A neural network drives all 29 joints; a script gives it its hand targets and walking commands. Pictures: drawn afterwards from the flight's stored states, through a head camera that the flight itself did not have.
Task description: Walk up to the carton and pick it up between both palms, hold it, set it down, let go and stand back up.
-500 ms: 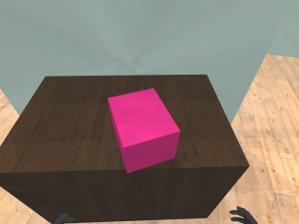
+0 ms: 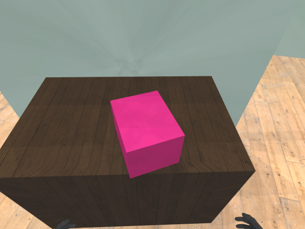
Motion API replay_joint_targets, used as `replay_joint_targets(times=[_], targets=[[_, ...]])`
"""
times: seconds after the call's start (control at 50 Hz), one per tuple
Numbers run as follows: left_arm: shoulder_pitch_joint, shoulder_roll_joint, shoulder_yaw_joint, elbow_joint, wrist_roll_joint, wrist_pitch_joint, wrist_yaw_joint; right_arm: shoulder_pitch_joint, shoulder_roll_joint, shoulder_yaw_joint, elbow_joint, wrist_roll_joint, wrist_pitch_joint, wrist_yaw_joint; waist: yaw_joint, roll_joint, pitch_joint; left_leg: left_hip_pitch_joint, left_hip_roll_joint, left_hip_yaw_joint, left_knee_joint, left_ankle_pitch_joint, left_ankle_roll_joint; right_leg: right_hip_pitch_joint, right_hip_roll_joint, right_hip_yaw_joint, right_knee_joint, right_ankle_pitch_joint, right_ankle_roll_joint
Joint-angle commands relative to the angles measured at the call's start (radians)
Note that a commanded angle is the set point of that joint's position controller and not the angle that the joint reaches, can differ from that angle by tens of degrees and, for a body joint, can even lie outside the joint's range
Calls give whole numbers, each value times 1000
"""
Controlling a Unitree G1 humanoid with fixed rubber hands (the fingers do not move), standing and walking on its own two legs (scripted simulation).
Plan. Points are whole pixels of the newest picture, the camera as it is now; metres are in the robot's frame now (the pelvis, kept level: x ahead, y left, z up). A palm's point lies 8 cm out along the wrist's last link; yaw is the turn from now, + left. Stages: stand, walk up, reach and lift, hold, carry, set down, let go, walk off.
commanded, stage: stand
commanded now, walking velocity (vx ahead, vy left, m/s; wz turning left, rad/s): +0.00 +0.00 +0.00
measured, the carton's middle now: (144, 131) +0.47 +0.03 -0.05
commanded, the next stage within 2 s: none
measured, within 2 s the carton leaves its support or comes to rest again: neither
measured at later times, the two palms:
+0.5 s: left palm out of the picture +0.12 +0.25 -0.09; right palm out of the picture +0.13 -0.28 -0.08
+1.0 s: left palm out of the picture +0.12 +0.25 -0.10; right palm out of the picture +0.12 -0.28 -0.09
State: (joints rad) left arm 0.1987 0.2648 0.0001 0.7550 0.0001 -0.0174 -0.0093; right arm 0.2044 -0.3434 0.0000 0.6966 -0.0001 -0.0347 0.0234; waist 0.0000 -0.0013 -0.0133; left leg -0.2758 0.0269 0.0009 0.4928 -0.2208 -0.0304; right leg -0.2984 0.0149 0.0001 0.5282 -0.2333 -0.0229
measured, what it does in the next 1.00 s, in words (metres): stands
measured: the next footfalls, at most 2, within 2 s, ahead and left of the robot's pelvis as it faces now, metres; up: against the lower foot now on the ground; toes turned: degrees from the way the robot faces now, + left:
none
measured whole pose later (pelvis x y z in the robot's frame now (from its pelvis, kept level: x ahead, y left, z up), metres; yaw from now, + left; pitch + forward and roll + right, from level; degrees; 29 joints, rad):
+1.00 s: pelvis +0.00 +0.00 +0.00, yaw +0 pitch +0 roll +1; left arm 0.20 0.27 0.00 0.79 0.00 -0.02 -0.01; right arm 0.21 -0.34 0.00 0.74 0.00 -0.02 0.02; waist 0.00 0.00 -0.02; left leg -0.26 0.03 0.00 0.47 -0.21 -0.03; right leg -0.29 0.02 0.00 0.51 -0.22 -0.03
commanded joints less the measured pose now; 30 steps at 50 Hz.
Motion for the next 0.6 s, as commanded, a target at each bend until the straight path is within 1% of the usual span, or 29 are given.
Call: replay_joint_targets(times=[0.0,0.02,0.04,0.06,0.08,0.1,0.12,0.14,0.16,0.18,0.2,0.22,0.24,0.26,0.28,0.3,0.32,0.34,0.36,0.38,0.4,0.42,0.44,0.46,0.48,0.5,0.54,0.56,0.58], targets=[[-68,240,72,-50,8,-35,0,20,-217,-62,4,6,-21,-16,-3,-51,-104,122,121,-51,-66,52,47,66,-131,106,-162,71,-7],[-43,248,71,-56,-6,-46,6,48,-199,-60,8,2,-23,-12,-9,-76,-92,119,122,-76,-78,1,57,48,-139,122,-170,32,-10],[-71,243,73,-47,1,-41,-1,21,-196,-59,-7,-13,-27,-13,-9,-51,-58,100,106,-52,-70,37,49,50,-139,138,-178,-4,0],[-41,276,82,-50,-2,-49,4,-2,-211,-70,-6,-11,-24,-11,7,-90,-85,104,118,-87,-85,26,62,67,-137,116,-172,-23,-6],[-49,258,80,-59,6,-44,7,-1,-191,-62,-6,-5,-21,-4,6,-53,-79,104,104,-58,-78,13,46,44,-146,125,-188,-72,-12],[-58,257,77,-65,6,-46,4,-11,-216,-69,-3,-6,-23,-10,13,-82,-68,84,99,-68,-68,-11,55,60,-130,122,-182,-48,-7],[-45,264,72,-59,3,-51,3,34,-202,-65,15,-3,-24,-6,-15,-95,-99,124,103,-68,-64,39,49,60,-127,129,-179,5,-3],[-35,260,75,-48,1,-51,9,19,-186,-66,12,-7,-23,-13,0,-72,-91,97,104,-55,-66,31,49,85,-146,125,-185,5,-1],[-53,286,81,-39,5,-46,6,31,-175,-52,9,-3,-20,-8,-13,-70,-72,109,109,-54,-70,33,43,57,-147,134,-185,25,-1],[-63,273,82,-36,5,-49,7,21,-183,-58,15,-5,-28,-11,-12,-80,-121,127,117,-71,-71,49,55,94,-141,120,-167,68,-3],[-78,285,87,-45,5,-46,2,16,-185,-59,1,-8,-22,-8,-7,-60,-70,115,112,-61,-82,64,40,48,-144,120,-169,49,1],[-35,264,89,-36,0,-47,-1,14,-203,-59,13,-11,-27,-17,6,-30,-84,109,114,-74,-72,17,57,80,-134,127,-172,26,-2],[-43,263,75,-45,-4,-47,2,31,-195,-60,3,-6,-30,-15,-10,-71,-125,132,123,-73,-90,46,53,91,-139,113,-150,50,-11],[-43,265,83,-42,-2,-50,1,-2,-176,-54,6,-4,-28,-8,-11,-73,-70,119,122,-91,-97,58,49,70,-126,115,-150,56,-6],[-32,247,79,-52,-7,-53,2,-8,-184,-53,0,-6,-30,-8,13,-23,-97,105,121,-68,-71,37,53,98,-135,118,-157,39,1],[-62,244,79,-44,2,-54,4,6,-180,-53,12,-6,-32,-7,-5,-73,-90,93,114,-61,-81,33,51,110,-134,118,-150,95,-1],[-58,247,76,-51,-6,-50,0,-12,-185,-50,6,-6,-35,-5,12,-90,-93,103,128,-82,-98,38,54,90,-141,110,-145,71,-3],[-50,254,80,-39,4,-45,5,-13,-211,-64,5,-6,-28,-14,15,-55,-110,96,115,-72,-89,26,61,107,-139,115,-154,56,-6],[-52,237,70,-51,-2,-46,0,-22,-228,-61,19,-6,-22,-13,11,-49,-100,106,111,-66,-98,52,62,91,-130,96,-154,67,0],[-43,243,70,-35,-1,-49,-1,6,-222,-68,12,-12,-28,-14,1,-52,-95,130,116,-60,-96,50,49,93,-138,112,-152,56,-5],[-11,242,67,-23,-3,-48,0,0,-234,-65,12,-1,-30,-11,16,-51,-89,101,131,-70,-86,27,51,82,-136,113,-166,80,-4],[-9,213,62,-15,-1,-48,1,12,-220,-68,18,-3,-30,-11,7,-42,-102,129,126,-68,-86,22,49,91,-144,116,-160,90,-12],[-43,276,82,-12,7,-41,8,49,-183,-59,35,-3,-31,-14,-10,-78,-110,121,122,-65,-96,45,49,113,-149,116,-159,88,-15],[-46,252,80,-24,-2,-44,8,18,-221,-63,16,-1,-34,-14,1,-55,-89,107,114,-69,-104,38,60,103,-137,103,-150,103,-6],[-43,236,68,-30,-7,-45,4,-15,-202,-53,4,-11,-36,-14,13,-60,-114,105,112,-71,-94,58,61,123,-135,117,-130,104,-5],[-24,254,75,-26,0,-46,6,-7,-219,-61,19,-10,-32,-10,23,-78,-124,127,124,-62,-108,62,55,105,-133,92,-144,80,-10],[-54,248,76,-30,9,-42,1,27,-200,-57,26,2,-24,-17,-4,-34,-77,119,116,-48,-88,15,45,78,-141,128,-171,80,-7],[-49,229,67,-21,6,-44,4,-2,-223,-62,27,-11,-25,-23,4,-49,-58,88,122,-65,-109,24,62,86,-142,127,-153,92,-10],[-69,252,76,-36,3,-43,-1,30,-202,-67,16,8,-27,-21,-19,-73,-79,112,113,-66,-92,-1,51,64,-139,108,-157,50,-9]])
